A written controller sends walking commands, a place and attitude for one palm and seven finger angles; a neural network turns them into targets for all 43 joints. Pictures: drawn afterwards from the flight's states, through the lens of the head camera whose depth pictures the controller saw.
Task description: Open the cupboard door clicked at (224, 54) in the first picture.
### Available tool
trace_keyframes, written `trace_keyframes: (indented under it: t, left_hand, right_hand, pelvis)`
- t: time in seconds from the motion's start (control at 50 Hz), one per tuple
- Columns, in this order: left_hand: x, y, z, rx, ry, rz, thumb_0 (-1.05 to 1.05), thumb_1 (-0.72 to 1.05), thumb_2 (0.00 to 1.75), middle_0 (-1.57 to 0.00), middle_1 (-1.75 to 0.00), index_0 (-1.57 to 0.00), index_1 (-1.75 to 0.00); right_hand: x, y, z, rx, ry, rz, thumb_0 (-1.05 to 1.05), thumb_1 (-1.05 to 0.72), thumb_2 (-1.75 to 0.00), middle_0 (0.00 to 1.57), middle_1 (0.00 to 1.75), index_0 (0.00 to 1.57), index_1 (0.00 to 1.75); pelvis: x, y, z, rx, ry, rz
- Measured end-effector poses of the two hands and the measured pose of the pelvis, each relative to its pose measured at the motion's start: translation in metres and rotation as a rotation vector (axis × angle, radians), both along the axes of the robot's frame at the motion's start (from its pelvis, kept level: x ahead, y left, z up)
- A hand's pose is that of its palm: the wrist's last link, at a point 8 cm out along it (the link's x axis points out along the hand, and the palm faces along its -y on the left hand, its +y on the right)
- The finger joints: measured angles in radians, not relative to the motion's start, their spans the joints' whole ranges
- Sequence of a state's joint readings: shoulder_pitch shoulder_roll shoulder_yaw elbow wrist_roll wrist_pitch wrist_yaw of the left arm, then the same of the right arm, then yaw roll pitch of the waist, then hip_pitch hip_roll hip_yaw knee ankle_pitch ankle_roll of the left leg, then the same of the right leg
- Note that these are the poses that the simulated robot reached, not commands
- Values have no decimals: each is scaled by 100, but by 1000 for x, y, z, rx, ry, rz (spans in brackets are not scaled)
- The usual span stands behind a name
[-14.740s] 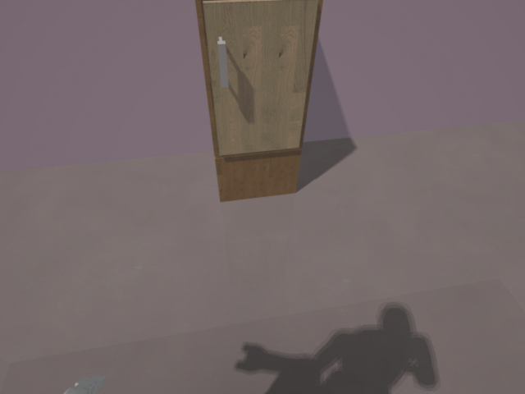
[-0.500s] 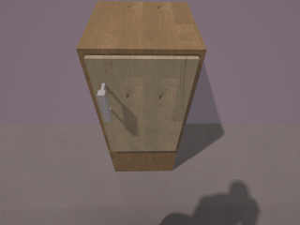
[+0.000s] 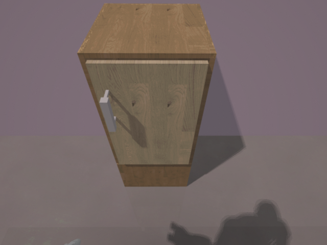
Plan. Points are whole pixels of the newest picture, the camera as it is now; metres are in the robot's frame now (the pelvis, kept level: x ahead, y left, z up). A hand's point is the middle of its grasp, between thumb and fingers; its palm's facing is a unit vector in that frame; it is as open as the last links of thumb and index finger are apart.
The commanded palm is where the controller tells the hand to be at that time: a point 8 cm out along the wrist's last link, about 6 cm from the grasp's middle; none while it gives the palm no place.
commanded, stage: raise the hand with hooked fingers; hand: left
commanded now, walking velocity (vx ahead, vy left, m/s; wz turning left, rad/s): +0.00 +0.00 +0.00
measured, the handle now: (109, 111) +0.52 +0.22 -0.01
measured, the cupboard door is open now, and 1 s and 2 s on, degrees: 0 0 0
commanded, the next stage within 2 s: move the hooked fingers beside the handle in 2.00 s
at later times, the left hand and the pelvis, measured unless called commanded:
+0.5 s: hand (79, 242) +0.13 +0.20 -0.03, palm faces +0.18 -0.98 -0.08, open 9.7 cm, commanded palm +0.14 +0.25 -0.04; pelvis -0.06 -0.04 -0.09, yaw +3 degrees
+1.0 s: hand (69, 211) +0.20 +0.25 -0.03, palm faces +0.04 -1.00 -0.04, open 12.6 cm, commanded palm +0.18 +0.31 -0.01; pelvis -0.05 +0.02 -0.07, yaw +0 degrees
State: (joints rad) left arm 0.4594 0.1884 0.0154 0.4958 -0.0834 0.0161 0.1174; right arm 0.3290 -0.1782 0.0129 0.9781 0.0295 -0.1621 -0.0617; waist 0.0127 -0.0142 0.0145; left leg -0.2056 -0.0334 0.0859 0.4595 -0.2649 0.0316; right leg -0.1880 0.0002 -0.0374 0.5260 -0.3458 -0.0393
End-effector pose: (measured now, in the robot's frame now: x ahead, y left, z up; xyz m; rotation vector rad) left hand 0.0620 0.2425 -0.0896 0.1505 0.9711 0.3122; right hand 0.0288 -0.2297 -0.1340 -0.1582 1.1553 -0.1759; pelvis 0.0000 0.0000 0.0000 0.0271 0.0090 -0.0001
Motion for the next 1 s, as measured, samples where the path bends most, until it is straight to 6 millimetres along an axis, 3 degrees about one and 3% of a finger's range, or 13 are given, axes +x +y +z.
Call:
trace_keyframes:
  t: [0.1, 0.16, 0.2, 0.26, 0.32, 0.38, 0.44, 0.52, 0.62, 0.68, 0.8, 0.92, 1.0]
  left_hand:
    - [98, -4, 90, 58, -598, -79, 3, 87, 87, -21, -34, -21, -35]
    - [126, -18, 110, -7, -877, -172, 2, 81, 85, -21, -37, -21, -38]
    - [124, -29, 104, -79, -987, -242, 2, 76, 83, -21, -40, -21, -41]
    - [100, -35, 69, -150, -969, -294, 1, 69, 80, -22, -44, -22, -45]
    - [63, -25, 29, -167, -833, -227, 1, 61, 77, -23, -48, -23, -49]
    - [32, -8, 16, -93, -792, -126, 1, 54, 75, -23, -53, -23, -53]
    - [26, 7, 35, 12, -915, -106, 2, 47, 72, -24, -57, -24, -58]
    - [50, 6, 67, 30, -1087, -254, 2, 37, 68, -24, -63, -24, -64]
    - [101, 5, 55, -125, -923, -391, 1, 26, 63, -25, -71, -25, -71]
    - [114, 15, 49, -173, -818, -313, 1, 19, 60, -25, -75, -26, -76]
    - [105, 43, 77, -39, -922, -196, 1, 5, 54, -26, -84, -26, -85]
    - [107, 55, 64, -56, -932, -268, 1, -9, 48, -27, -93, -27, -94]
    - [112, 61, 59, -106, -908, -283, 0, -18, 44, -28, -99, -28, -100]
  right_hand:
    - [52, -22, 8, -21, -283, 49, 2, -91, -90, 20, 30, 20, 29]
    - [82, -36, 18, -50, -420, 86, 2, -91, -90, 20, 30, 20, 29]
    - [99, -45, 26, -69, -495, 115, 2, -91, -90, 20, 30, 20, 29]
    - [119, -57, 34, -101, -578, 154, 1, -91, -90, 20, 30, 20, 29]
    - [133, -62, 36, -128, -621, 186, 1, -90, -90, 20, 30, 20, 29]
    - [141, -58, 29, -140, -631, 219, 1, -90, -90, 20, 30, 20, 29]
    - [141, -46, 11, -128, -605, 247, 1, -90, -90, 20, 30, 20, 29]
    - [125, -24, -19, -70, -541, 257, 1, -90, -90, 20, 30, 20, 29]
    - [89, -5, -40, 1, -434, 180, 2, -90, -90, 20, 30, 20, 30]
    - [66, -2, -37, 10, -381, 124, 2, -90, -90, 21, 30, 20, 30]
    - [42, -9, -25, -40, -319, 87, 2, -90, -90, 21, 30, 20, 30]
    - [50, -16, -22, -112, -316, 125, 2, -90, -90, 20, 30, 20, 30]
    - [66, -10, -9, -139, -364, 129, 2, -90, -90, 20, 30, 20, 29]
  pelvis:
    - [-16, -5, -10, -8, 41, 44]
    - [-29, -14, -25, -1, 111, 29]
    - [-37, -21, -37, 4, 144, 13]
    - [-46, -30, -54, 9, 174, 11]
    - [-52, -35, -67, 3, 189, 20]
    - [-55, -37, -78, -16, 200, 34]
    - [-59, -38, -87, -42, 210, 48]
    - [-63, -35, -94, -68, 219, 59]
    - [-66, -28, -89, -66, 228, 46]
    - [-62, -21, -79, -56, 230, 29]
    - [-52, -4, -67, -49, 236, 8]
    - [-53, 11, -72, -69, 246, 20]
    - [-53, 18, -70, -76, 236, 18]
